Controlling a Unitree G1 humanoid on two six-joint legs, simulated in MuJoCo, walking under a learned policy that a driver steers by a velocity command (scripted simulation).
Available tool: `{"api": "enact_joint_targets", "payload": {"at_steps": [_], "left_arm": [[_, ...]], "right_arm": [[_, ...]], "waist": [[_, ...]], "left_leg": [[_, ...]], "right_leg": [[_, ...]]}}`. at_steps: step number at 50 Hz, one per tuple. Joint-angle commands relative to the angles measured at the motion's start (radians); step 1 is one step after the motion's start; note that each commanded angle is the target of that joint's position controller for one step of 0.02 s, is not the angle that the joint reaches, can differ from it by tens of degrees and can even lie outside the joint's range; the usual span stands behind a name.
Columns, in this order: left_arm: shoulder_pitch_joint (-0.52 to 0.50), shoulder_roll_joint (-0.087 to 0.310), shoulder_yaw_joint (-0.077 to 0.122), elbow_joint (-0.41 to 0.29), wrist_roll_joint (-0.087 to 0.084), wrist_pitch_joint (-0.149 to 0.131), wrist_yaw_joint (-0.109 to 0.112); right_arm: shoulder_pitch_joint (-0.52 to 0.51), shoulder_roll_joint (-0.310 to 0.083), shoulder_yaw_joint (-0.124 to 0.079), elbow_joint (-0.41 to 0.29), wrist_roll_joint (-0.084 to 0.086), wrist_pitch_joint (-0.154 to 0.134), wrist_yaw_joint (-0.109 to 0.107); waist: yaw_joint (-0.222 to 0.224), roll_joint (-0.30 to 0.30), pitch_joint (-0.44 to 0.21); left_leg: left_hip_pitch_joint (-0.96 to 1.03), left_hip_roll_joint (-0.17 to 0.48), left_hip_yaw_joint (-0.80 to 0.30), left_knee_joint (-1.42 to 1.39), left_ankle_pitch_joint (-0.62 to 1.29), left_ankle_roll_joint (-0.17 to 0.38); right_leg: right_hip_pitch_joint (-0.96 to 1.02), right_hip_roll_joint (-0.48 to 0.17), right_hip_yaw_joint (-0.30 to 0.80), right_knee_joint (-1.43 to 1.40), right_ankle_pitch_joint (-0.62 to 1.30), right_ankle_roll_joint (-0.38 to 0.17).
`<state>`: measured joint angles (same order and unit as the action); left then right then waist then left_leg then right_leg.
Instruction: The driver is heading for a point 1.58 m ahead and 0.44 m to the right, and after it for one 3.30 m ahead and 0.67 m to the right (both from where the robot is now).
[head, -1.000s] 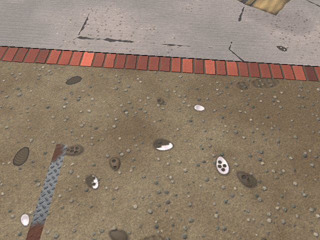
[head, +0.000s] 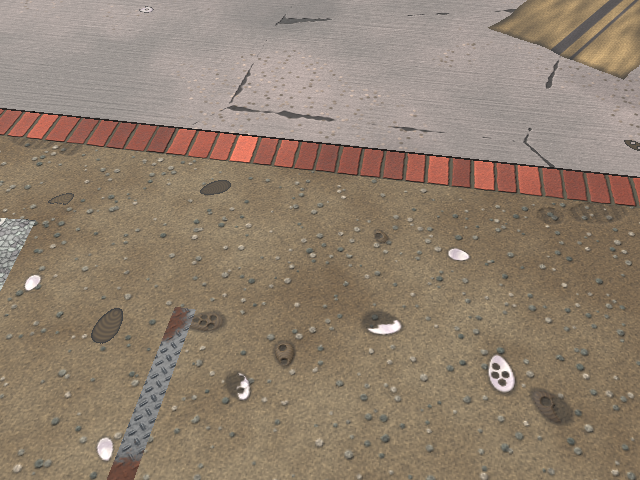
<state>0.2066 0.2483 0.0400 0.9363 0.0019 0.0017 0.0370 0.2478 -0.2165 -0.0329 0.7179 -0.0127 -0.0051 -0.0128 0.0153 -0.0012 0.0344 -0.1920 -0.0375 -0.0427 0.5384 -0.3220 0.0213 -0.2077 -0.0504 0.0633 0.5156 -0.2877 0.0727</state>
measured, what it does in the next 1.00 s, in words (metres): walks ahead: left foot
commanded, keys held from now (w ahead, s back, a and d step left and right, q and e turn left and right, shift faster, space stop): no key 0.18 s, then w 0.80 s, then no key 0.02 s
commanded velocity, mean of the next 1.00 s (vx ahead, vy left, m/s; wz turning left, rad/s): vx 0.29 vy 0.00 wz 0.00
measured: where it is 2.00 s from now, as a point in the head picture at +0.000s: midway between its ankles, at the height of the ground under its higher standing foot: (349, 479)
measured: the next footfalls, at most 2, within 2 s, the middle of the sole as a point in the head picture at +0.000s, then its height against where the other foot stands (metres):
left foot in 0.90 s outside the picture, level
right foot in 1.34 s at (402, 435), level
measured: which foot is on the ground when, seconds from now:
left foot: down 0.00-0.42, up 0.44-0.88, down 0.90-1.00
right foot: down 0.00-0.92, up 0.94-1.00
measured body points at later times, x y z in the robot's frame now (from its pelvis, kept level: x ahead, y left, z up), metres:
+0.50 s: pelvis +0.05 -0.05 +0.00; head +0.06 -0.07 +0.45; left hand +0.07 +0.22 -0.13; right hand +0.12 -0.31 -0.14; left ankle -0.02 +0.10 -0.68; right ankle +0.02 -0.14 -0.73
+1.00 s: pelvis +0.31 +0.00 -0.01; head +0.34 +0.00 +0.44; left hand +0.29 +0.26 -0.15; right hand +0.48 -0.26 -0.11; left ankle +0.39 +0.08 -0.73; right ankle +0.14 -0.14 -0.63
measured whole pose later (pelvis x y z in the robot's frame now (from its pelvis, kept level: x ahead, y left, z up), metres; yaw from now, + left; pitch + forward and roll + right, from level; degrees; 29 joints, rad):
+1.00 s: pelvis +0.31 +0.00 -0.01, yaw -1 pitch +1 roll +1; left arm 0.39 0.25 0.03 0.99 -0.03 -0.09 0.00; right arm 0.09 -0.25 -0.05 0.79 0.01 -0.09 0.03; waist 0.03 -0.01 0.06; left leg -0.40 -0.04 0.06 0.53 -0.14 0.06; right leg -0.26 -0.02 0.06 1.17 -0.42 -0.04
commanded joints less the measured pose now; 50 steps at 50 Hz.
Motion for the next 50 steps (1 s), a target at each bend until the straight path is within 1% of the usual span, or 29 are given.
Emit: {"api": "enact_joint_targets", "payload": {"at_steps": [1,9,11,12,14,16,18,19,20,21,22,23,24,25,26,28,31,34,37,40,42,43,44,45,46,47,48,49,50], "left_arm": [[0.011,0.111,0.023,-0.019,-0.001,-0.008,0.007],[0.023,0.102,0.023,0.042,-0.003,-0.002,0.013],[0.042,0.087,0.021,0.064,-0.009,0.001,0.014],[0.029,0.083,0.021,0.059,-0.013,-0.003,0.014],[-0.030,0.066,0.016,0.019,-0.020,-0.032,0.004],[-0.061,0.071,0.018,-0.006,-0.036,-0.068,-0.014],[-0.013,0.066,0.016,0.009,-0.043,-0.095,-0.036],[0.081,0.063,0.020,0.054,-0.040,-0.104,-0.043],[0.184,0.070,0.030,0.110,-0.027,-0.104,-0.047],[0.297,0.104,0.042,0.145,-0.015,-0.103,-0.048],[0.389,0.236,0.068,0.143,-0.018,-0.108,-0.053],[0.340,0.207,0.051,0.125,0.001,-0.118,-0.059],[0.252,0.151,0.035,0.094,-0.006,-0.125,-0.055],[0.202,0.125,0.027,0.073,-0.011,-0.126,-0.054],[0.178,0.120,0.022,0.063,-0.012,-0.123,-0.056],[0.211,0.073,0.004,0.070,-0.006,-0.113,-0.054],[0.264,0.094,0.001,0.080,-0.002,-0.099,-0.039],[0.263,0.121,0.000,0.067,0.001,-0.090,-0.024],[0.303,0.137,0.003,0.075,-0.009,-0.089,-0.019],[0.309,0.146,0.011,0.081,-0.019,-0.084,-0.018],[0.285,0.168,0.021,0.071,-0.015,-0.077,-0.017],[0.272,0.183,0.028,0.065,-0.010,-0.070,-0.017],[0.256,0.179,0.027,0.056,-0.003,-0.060,-0.017],[0.247,0.158,0.016,0.033,0.009,-0.058,-0.017],[0.386,0.002,-0.025,0.016,0.007,-0.076,-0.029],[0.354,0.060,-0.014,0.034,-0.016,-0.108,-0.040],[0.235,0.139,0.011,-0.014,-0.049,-0.124,-0.045],[0.162,0.146,0.012,-0.035,-0.052,-0.132,-0.040],[0.135,0.133,0.017,-0.040,-0.040,-0.129,-0.031]], "right_arm": [[0.008,-0.102,-0.027,-0.043,0.001,-0.014,-0.005],[0.032,-0.102,-0.027,0.020,0.005,-0.016,-0.011],[0.056,-0.119,-0.033,0.043,0.012,-0.009,-0.017],[0.067,-0.147,-0.042,0.047,0.017,-0.005,-0.019],[0.113,-0.195,-0.054,0.058,0.026,-0.011,-0.020],[0.111,-0.204,-0.056,0.067,0.030,-0.033,-0.022],[0.043,-0.190,-0.052,0.052,0.040,-0.041,-0.018],[-0.020,-0.191,-0.051,0.039,0.050,-0.036,-0.015],[-0.041,-0.174,-0.046,0.034,0.046,-0.033,-0.014],[-0.061,-0.113,-0.028,0.021,0.034,-0.037,-0.011],[-0.073,-0.071,-0.018,-0.024,0.032,-0.052,-0.016],[-0.058,-0.114,-0.032,-0.025,0.058,-0.067,-0.019],[-0.031,-0.130,-0.035,-0.010,0.072,-0.080,-0.010],[-0.020,-0.134,-0.036,0.010,0.064,-0.089,-0.003],[-0.039,-0.140,-0.042,0.013,0.050,-0.095,0.000],[-0.070,-0.134,-0.047,0.012,0.031,-0.095,0.015],[-0.130,-0.088,-0.035,-0.005,0.031,-0.083,0.028],[-0.260,-0.058,-0.017,-0.047,0.035,-0.084,0.034],[-0.344,-0.068,-0.012,-0.072,0.043,-0.088,0.046],[-0.385,-0.090,-0.014,-0.093,0.045,-0.095,0.060],[-0.337,-0.127,-0.028,-0.085,0.041,-0.099,0.064],[-0.257,-0.156,-0.042,-0.064,0.040,-0.098,0.059],[-0.088,-0.194,-0.065,-0.012,0.043,-0.094,0.050],[0.106,-0.238,-0.081,0.037,0.036,-0.087,0.038],[0.203,-0.323,-0.097,0.072,0.013,-0.085,0.039],[0.186,-0.234,-0.071,0.079,0.018,-0.083,0.041],[0.083,-0.190,-0.055,0.076,0.025,-0.086,0.040],[-0.003,-0.166,-0.047,0.063,0.025,-0.090,0.041],[-0.066,-0.145,-0.040,0.058,0.014,-0.096,0.047]], "waist": [[0.000,0.016,-0.028],[0.001,0.010,-0.012],[-0.005,0.040,-0.017],[-0.019,0.082,0.015],[-0.047,0.196,0.092],[-0.044,0.208,0.157],[0.000,0.171,0.131],[0.053,0.140,0.092],[0.090,0.101,0.048],[0.123,-0.030,0.002],[0.133,-0.298,-0.021],[0.102,-0.246,0.014],[0.060,-0.159,0.089],[0.042,-0.117,0.099],[0.035,-0.091,0.099],[0.039,-0.101,0.065],[0.049,-0.087,0.052],[0.072,-0.080,0.084],[0.086,-0.091,0.117],[0.062,-0.091,0.126],[0.010,-0.109,0.064],[-0.039,-0.129,-0.005],[-0.125,-0.125,-0.110],[-0.201,-0.082,-0.241],[-0.126,0.206,-0.420],[-0.143,0.210,-0.434],[-0.117,0.171,-0.223],[-0.085,0.076,-0.122],[-0.047,0.025,-0.058]], "left_leg": [[-0.027,0.065,-0.063,-0.110,0.244,0.018],[-0.030,0.057,-0.048,-0.117,0.230,0.011],[-0.029,0.049,-0.059,-0.151,-0.072,0.032],[-0.048,0.078,-0.116,-0.194,-0.291,0.065],[-0.058,0.238,-0.354,-0.335,-0.556,0.163],[-0.080,0.327,-0.482,-0.390,-0.499,0.224],[-0.066,0.303,-0.391,-0.350,-0.350,0.192],[-0.143,0.240,-0.284,-0.305,-0.264,0.151],[-0.213,0.170,-0.191,-0.210,-0.181,0.114],[-0.310,0.085,-0.070,0.027,-0.092,0.058],[-0.495,-0.033,0.048,0.342,-0.164,-0.009],[-0.579,-0.008,-0.055,0.537,-0.263,0.002],[-0.645,0.052,-0.089,0.610,-0.168,0.025],[-0.656,0.089,-0.067,0.611,-0.065,0.041],[-0.663,0.115,-0.049,0.577,0.016,0.046],[-0.606,0.138,-0.010,0.513,0.120,0.033],[-0.600,0.131,0.043,0.413,0.196,-0.007],[-0.518,0.107,0.076,0.199,0.310,-0.026],[-0.449,0.083,0.092,0.072,0.377,-0.019],[-0.440,0.078,0.070,0.000,0.353,0.020],[-0.342,0.046,0.084,-0.015,0.297,0.056],[-0.227,0.014,0.106,-0.007,0.268,0.078],[-0.015,-0.014,0.125,-0.020,0.276,0.110],[0.318,0.110,-0.013,0.022,0.259,0.162],[0.670,0.385,-0.525,-0.074,-0.015,0.329],[0.627,0.422,-0.756,-0.251,-0.128,0.335],[0.461,0.386,-0.597,-0.277,-0.121,0.276],[0.287,0.349,-0.448,-0.304,-0.011,0.246],[0.141,0.312,-0.335,-0.327,0.186,0.229]], "right_leg": [[0.028,0.002,-0.008,-0.046,0.198,-0.016],[0.029,0.008,-0.012,-0.058,0.192,-0.019],[0.000,0.057,-0.068,-0.011,-0.030,-0.029],[-0.063,0.083,-0.101,0.051,-0.149,-0.039],[-0.220,0.079,-0.117,0.212,-0.196,-0.065],[-0.294,0.017,-0.048,0.303,-0.228,-0.113],[-0.215,-0.003,-0.053,0.153,-0.225,-0.157],[-0.018,0.027,-0.097,0.001,-0.075,-0.163],[0.162,0.068,-0.115,-0.053,0.059,-0.141],[0.298,-0.034,0.053,-0.124,-0.006,-0.152],[0.384,-0.271,0.493,-0.306,-0.173,-0.277],[0.325,-0.352,0.674,-0.370,-0.276,-0.361],[0.298,-0.331,0.584,-0.366,-0.301,-0.346],[0.289,-0.280,0.467,-0.367,-0.257,-0.305],[0.293,-0.249,0.384,-0.375,-0.153,-0.273],[0.293,-0.184,0.229,-0.378,0.094,-0.233],[0.285,-0.154,0.113,-0.376,0.351,-0.242],[0.194,-0.127,0.044,-0.412,0.364,-0.235],[0.177,-0.146,0.026,-0.436,0.338,-0.244],[0.265,-0.193,0.017,-0.396,0.424,-0.236],[0.324,-0.208,0.002,-0.296,0.694,-0.215],[0.337,-0.203,-0.010,-0.190,0.888,-0.205],[0.295,-0.164,-0.040,0.003,0.996,-0.182],[0.071,-0.129,-0.044,0.273,0.789,-0.158],[-0.314,0.075,-0.056,0.685,0.090,-0.094],[-0.423,0.095,0.088,0.831,-0.259,-0.110],[-0.515,0.034,0.066,0.871,-0.201,-0.125],[-0.490,-0.021,0.038,0.830,-0.102,-0.132],[-0.442,-0.052,0.019,0.770,-0.041,-0.122]]}}
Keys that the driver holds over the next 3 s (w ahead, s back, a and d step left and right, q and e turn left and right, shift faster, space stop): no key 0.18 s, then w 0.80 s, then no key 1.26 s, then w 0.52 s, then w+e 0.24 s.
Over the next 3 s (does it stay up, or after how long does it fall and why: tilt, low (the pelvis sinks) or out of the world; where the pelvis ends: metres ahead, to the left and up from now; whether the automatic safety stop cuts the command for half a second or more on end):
stays up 0.79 -0.03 -0.01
